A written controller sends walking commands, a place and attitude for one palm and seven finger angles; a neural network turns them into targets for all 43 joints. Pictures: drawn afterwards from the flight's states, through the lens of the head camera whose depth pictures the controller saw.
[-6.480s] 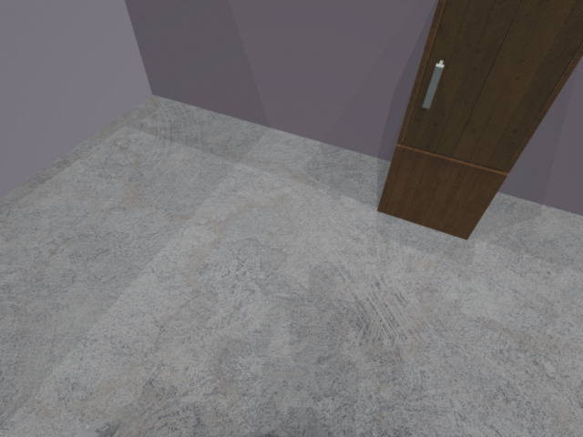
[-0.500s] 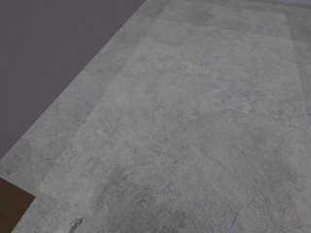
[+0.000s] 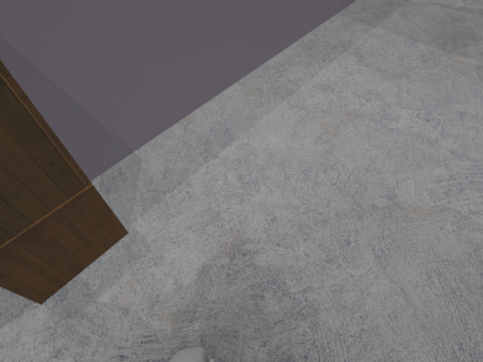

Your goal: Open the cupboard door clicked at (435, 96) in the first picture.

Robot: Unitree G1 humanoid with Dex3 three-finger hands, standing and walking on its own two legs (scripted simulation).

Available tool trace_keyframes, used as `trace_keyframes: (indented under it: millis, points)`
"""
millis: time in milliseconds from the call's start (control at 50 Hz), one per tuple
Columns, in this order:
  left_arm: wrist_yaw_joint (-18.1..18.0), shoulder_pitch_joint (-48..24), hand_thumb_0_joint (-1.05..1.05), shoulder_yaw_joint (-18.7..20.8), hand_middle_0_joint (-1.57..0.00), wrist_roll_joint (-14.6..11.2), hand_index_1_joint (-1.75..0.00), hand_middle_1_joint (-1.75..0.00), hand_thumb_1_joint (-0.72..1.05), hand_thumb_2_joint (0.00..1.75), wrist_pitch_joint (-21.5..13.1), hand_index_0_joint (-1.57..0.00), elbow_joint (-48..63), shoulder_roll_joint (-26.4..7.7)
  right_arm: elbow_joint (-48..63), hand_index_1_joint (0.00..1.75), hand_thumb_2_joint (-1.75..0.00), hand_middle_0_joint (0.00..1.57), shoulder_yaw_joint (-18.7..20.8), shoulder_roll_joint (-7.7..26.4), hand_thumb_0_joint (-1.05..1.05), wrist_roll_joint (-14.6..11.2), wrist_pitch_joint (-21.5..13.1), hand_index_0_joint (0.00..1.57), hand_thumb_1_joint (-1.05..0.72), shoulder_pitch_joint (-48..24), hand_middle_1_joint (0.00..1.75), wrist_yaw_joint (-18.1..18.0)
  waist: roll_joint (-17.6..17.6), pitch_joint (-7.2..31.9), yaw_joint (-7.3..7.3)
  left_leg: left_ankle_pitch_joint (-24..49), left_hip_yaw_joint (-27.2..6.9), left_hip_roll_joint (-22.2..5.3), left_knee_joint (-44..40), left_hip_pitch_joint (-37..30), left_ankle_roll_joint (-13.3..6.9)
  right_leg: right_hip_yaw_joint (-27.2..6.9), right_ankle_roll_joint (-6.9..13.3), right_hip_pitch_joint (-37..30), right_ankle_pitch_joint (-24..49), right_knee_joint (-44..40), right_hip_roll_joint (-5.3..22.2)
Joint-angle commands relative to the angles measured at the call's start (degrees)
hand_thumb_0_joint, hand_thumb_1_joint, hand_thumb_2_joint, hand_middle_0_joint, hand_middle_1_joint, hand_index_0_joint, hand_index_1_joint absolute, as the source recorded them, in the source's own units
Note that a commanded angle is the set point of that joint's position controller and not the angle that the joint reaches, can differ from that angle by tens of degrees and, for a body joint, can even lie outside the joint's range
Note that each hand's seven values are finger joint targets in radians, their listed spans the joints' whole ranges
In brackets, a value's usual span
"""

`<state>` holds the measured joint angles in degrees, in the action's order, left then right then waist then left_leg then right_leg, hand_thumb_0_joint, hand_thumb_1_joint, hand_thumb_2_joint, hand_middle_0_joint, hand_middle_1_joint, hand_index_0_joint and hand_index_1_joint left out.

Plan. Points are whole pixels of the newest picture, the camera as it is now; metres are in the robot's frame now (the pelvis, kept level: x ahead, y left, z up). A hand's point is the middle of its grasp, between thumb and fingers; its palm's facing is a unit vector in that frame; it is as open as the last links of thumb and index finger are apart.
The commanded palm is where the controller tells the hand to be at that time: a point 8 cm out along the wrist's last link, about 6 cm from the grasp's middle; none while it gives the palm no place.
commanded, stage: turn to face it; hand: left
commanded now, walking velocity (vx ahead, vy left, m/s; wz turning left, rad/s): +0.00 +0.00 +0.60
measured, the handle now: out of the picture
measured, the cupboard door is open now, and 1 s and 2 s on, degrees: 0 0 0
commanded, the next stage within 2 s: take the last steps up to it in 1.48 s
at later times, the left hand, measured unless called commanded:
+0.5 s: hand out of the picture +0.09 +0.25 -0.14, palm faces +0.27 -0.93 -0.26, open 7.4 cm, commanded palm none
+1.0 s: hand out of the picture -0.10 +0.21 -0.18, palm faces +0.59 -0.77 -0.25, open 7.4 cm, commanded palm none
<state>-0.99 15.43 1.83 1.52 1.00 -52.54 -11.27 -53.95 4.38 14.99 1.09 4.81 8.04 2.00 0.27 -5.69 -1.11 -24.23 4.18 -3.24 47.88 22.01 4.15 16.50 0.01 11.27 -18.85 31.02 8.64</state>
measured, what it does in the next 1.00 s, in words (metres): steps on the spot, turning left: left foot, then right foot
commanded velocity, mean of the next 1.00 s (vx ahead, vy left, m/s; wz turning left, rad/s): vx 0.00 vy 0.00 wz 0.58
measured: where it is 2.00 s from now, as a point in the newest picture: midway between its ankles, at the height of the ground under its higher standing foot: outside the picture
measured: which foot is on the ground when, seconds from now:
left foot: up 0.00-0.06, down 0.08-0.56, up 0.58-1.00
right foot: down 0.00-0.08, up 0.10-0.54, down 0.56-1.00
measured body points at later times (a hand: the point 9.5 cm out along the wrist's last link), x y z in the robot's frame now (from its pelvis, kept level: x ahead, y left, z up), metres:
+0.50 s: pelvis +0.01 +0.01 +0.00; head +0.04 +0.01 +0.45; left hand +0.08 +0.29 -0.12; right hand +0.14 -0.22 -0.15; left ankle -0.01 +0.13 -0.74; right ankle +0.05 -0.12 -0.71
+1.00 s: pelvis -0.01 +0.01 -0.01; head +0.02 +0.04 +0.44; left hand -0.13 +0.25 -0.16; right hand +0.23 -0.16 -0.14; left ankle -0.07 +0.10 -0.73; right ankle +0.05 -0.11 -0.74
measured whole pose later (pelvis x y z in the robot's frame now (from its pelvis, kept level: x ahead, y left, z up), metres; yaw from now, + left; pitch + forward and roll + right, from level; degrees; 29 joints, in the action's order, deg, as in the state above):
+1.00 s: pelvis -0.01 +0.01 -0.01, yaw +36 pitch -1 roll +0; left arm -0.8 14.7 2.5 1.3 1.7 -52.2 -13.4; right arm -52.9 4.0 15.1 1.0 3.7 8.6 2.2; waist -0.9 -5.5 -0.9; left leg -19.7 5.6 -2.5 38.2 17.7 2.9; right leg 17.3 -2.6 12.8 -19.9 35.5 11.2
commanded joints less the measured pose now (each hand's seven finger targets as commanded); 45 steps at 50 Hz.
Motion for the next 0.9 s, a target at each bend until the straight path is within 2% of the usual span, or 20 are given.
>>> trace_keyframes:
  millis: [0,20,40,60,80,100,140,200,340,400,480,500,520,540,560,600,640,660,760,880]
  points:
    - [-0.57,1.16,0.00,4.14,-0.20,-0.09,-0.30,-0.30,0.90,0.90,-0.58,-0.20,2.45,-13.30,5.95,0.30,-0.90,0.20,0.33,3.56,0.00,-0.38,-2.74,0.20,-0.90,-0.66,0.30,-0.38,-11.48,9.20,-0.04,6.05,3.31,1.52,-15.75,-4.63,-1.57,-7.49,3.95,-7.58,31.72,-0.41,12.81]
    - [-0.38,0.57,0.00,4.21,-0.20,-0.62,-0.30,-0.30,0.90,0.90,-0.35,-0.20,2.74,-13.18,5.22,0.30,-0.90,0.20,0.82,5.53,0.00,-0.16,-3.13,0.20,-0.90,2.74,0.30,-0.40,-7.54,10.99,2.18,14.28,1.97,1.05,-22.81,-12.75,-2.51,-5.43,1.46,-2.71,28.16,6.41,11.59]
    - [-0.06,0.76,0.00,4.02,-0.20,-1.03,-0.30,-0.30,0.90,0.90,-0.19,-0.20,4.38,-10.72,4.72,0.30,-0.90,0.20,2.35,11.56,0.00,0.15,-3.87,0.20,-0.90,7.05,0.30,-0.74,6.52,14.87,4.66,29.67,-13.03,-9.84,-26.14,-24.64,-7.62,-3.24,-2.82,10.30,11.66,19.28,5.88]
    - [0.15,-3.04,0.00,2.62,-0.20,-1.06,-0.30,-0.30,0.90,0.90,-0.12,-0.20,7.17,-7.17,3.74,0.30,-0.90,0.20,3.54,16.67,0.00,-0.36,-3.83,0.20,-0.90,10.87,0.30,-1.27,18.73,14.54,6.65,55.43,-27.27,-21.63,-26.13,-28.24,-15.25,-6.65,-5.96,23.37,-20.59,30.25,-0.56]
    - [-0.21,-5.10,0.00,2.82,-0.20,-0.58,-0.30,-0.30,0.90,0.90,0.59,-0.20,7.76,-8.92,2.52,0.30,-0.90,0.20,3.29,15.88,0.00,-0.44,-3.44,0.20,-0.90,12.19,0.30,-1.45,11.37,14.91,6.60,53.05,-22.61,-22.72,-24.57,-26.38,-17.85,-12.20,-4.98,23.36,-19.70,34.97,0.25]
    - [-0.29,-6.62,0.00,2.87,-0.20,-0.42,-0.30,-0.30,0.90,0.90,0.93,-0.20,7.18,-8.27,3.05,0.30,-0.90,0.20,2.82,13.79,0.00,-0.18,-3.67,0.20,-0.90,9.87,0.30,-1.95,9.81,12.13,5.94,45.55,-21.08,-19.22,-26.15,-22.45,-16.59,-13.57,-5.01,24.26,-15.50,36.36,0.65]
    - [0.08,-6.63,0.00,3.40,-0.20,-0.55,-0.30,-0.30,0.90,0.90,0.68,-0.20,5.43,-8.68,4.78,0.30,-0.90,0.20,1.96,10.99,0.00,0.01,-3.86,0.20,-0.90,3.40,0.30,-2.53,10.31,7.96,3.66,42.40,-16.93,-13.31,-26.10,-17.45,-13.78,-15.25,-5.56,23.50,-8.48,37.00,0.09]
    - [0.49,-3.66,0.00,3.40,-0.20,-0.63,-0.30,-0.30,0.90,0.90,0.66,-0.20,4.28,-8.80,5.87,0.30,-0.90,0.20,1.37,9.94,0.00,-0.10,-4.27,0.20,-0.90,1.03,0.30,-2.44,7.26,8.62,1.69,41.70,-13.77,-9.51,-26.47,-16.17,-12.23,-15.04,-5.96,20.13,-4.07,34.28,-1.51]
    - [-0.01,-9.04,0.00,3.15,-0.20,-0.81,-0.30,-0.30,0.90,0.90,0.75,-0.20,7.02,-8.07,5.29,0.30,-0.90,0.20,2.01,10.24,0.00,0.24,-3.86,0.20,-0.90,4.36,0.30,-2.20,8.59,7.31,3.40,35.37,-20.88,-9.29,-27.33,-15.11,-13.96,-16.19,-6.29,18.28,-5.55,24.57,-3.82]
    - [-0.16,-10.27,0.00,2.76,-0.20,-0.99,-0.30,-0.30,0.90,0.90,0.41,-0.20,7.97,-7.76,5.45,0.30,-0.90,0.20,2.32,10.39,0.00,0.40,-3.59,0.20,-0.90,4.48,0.30,-2.19,9.25,7.90,3.55,37.80,-23.49,-8.66,-25.37,-14.43,-14.16,-15.97,-5.80,14.57,-6.91,16.87,-5.49]
    - [-0.44,-4.48,0.00,2.87,-0.20,-1.55,-0.30,-0.30,0.90,0.90,-0.50,-0.20,7.16,-7.86,6.35,0.30,-0.90,0.20,2.64,10.28,0.00,0.14,-3.25,0.20,-0.90,1.77,0.30,-2.11,8.20,9.82,0.40,35.98,-24.76,-5.74,-20.38,-7.69,-11.38,-14.94,-4.80,0.80,2.55,-0.82,-7.50]
    - [-0.61,-2.50,0.00,3.21,-0.20,-1.33,-0.30,-0.30,0.90,0.90,-1.12,-0.20,6.72,-9.65,6.63,0.30,-0.90,0.20,2.50,8.97,0.00,-0.33,-3.32,0.20,-0.90,1.88,0.30,-1.91,4.51,10.71,-0.53,29.80,-23.50,-3.18,-16.96,-2.93,-8.74,-16.48,-4.41,-6.60,8.54,-8.73,-5.19]
    - [-1.16,-0.80,0.00,4.14,-0.20,-0.49,-0.30,-0.30,0.90,0.90,-1.74,-0.20,6.58,-14.37,7.14,0.30,-0.90,0.20,1.92,4.79,0.00,-0.88,-3.45,0.20,-0.90,3.79,0.30,-1.57,-9.53,12.92,-1.15,10.84,-15.90,2.92,-6.77,7.90,-4.38,-28.21,-0.83,-16.89,11.12,-14.20,7.98]
    - [-1.28,-0.48,0.00,4.53,-0.20,-0.22,-0.30,-0.30,0.90,0.90,-1.49,-0.20,7.07,-17.74,8.59,0.30,-0.90,0.20,1.75,4.03,0.00,-0.54,-3.24,0.20,-0.90,3.35,0.30,-1.73,-17.75,11.45,-1.40,-10.66,-8.03,8.15,6.28,12.94,-1.28,-39.02,6.13,-12.80,18.69,-15.24,20.77]
    - [-1.32,-1.82,0.00,3.93,-0.20,-0.51,-0.30,-0.30,0.90,0.90,-1.09,-0.20,7.66,-16.47,8.05,0.30,-0.90,0.20,2.37,6.25,0.00,0.00,-2.70,0.20,-0.90,3.07,0.30,-1.66,-11.60,9.41,-0.73,-9.70,-10.27,5.11,15.50,11.16,-1.91,-34.72,8.58,-5.58,15.84,-14.90,20.13]
    - [-1.45,-8.46,0.00,3.39,-0.20,-0.66,-0.30,-0.30,0.90,0.90,-1.11,-0.20,8.78,-12.21,5.49,0.30,-0.90,0.20,2.67,5.99,0.00,0.20,-1.75,0.20,-0.90,4.82,0.30,-1.01,-11.92,5.87,2.30,-3.13,-9.20,2.73,21.55,10.91,-1.43,-28.44,6.38,-0.69,8.95,-16.00,14.16]
    - [-1.07,-9.40,0.00,2.35,-0.20,-0.67,-0.30,-0.30,0.90,0.90,-1.50,-0.20,8.74,-9.57,4.12,0.30,-0.90,0.20,2.13,4.94,0.00,0.38,-1.47,0.20,-0.90,5.52,0.30,-0.33,-9.62,3.66,3.17,2.19,-6.83,1.79,23.26,11.27,-0.37,-19.32,5.19,-0.68,15.73,-13.60,9.63]
    - [-1.04,-8.01,0.00,2.23,-0.20,-0.62,-0.30,-0.30,0.90,0.90,-1.63,-0.20,8.29,-9.60,4.05,0.30,-0.90,0.20,1.95,4.43,0.00,0.29,-1.33,0.20,-0.90,5.62,0.30,-0.21,-9.91,3.99,2.82,2.96,-6.06,1.88,22.63,11.30,-0.03,-17.26,4.96,-1.80,18.13,-12.99,9.15]
    - [-1.13,-2.41,0.00,2.79,-0.20,-0.27,-0.30,-0.30,0.90,0.90,-1.38,-0.20,6.07,-11.19,4.76,0.30,-0.90,0.20,1.32,3.73,0.00,0.02,-0.93,0.20,-0.90,1.08,0.30,-0.07,-11.44,3.92,0.15,1.25,-2.82,0.65,13.95,10.33,1.00,-13.53,6.06,-5.73,22.13,-12.33,11.04]
    - [-0.84,-0.79,0.00,3.81,-0.20,0.18,-0.30,-0.30,0.90,0.90,-0.76,-0.20,4.47,-13.87,5.83,0.30,-0.90,0.20,0.32,2.71,0.00,-0.45,-1.91,0.20,-0.90,-1.45,0.30,0.02,-13.41,6.06,-1.07,-0.79,1.58,0.85,-1.67,2.95,-0.30,-10.32,6.72,-6.34,26.97,-7.91,13.49]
